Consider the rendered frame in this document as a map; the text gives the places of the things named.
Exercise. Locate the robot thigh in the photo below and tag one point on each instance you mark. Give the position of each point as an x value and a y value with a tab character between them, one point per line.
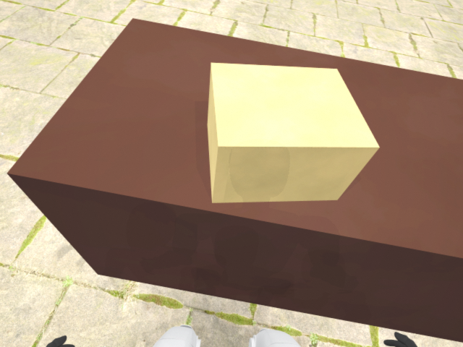
272	338
179	337

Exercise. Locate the right robot thigh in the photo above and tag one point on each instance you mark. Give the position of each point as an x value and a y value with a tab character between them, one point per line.
272	338

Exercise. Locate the left robot thigh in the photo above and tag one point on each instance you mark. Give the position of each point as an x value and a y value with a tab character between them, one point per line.
179	337

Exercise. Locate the carton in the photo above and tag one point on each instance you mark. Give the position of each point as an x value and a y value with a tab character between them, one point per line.
278	134

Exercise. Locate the robot right hand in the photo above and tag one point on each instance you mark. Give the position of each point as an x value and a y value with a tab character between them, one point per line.
402	341

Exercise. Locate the pedestal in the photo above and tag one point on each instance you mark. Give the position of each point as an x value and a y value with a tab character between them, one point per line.
122	171

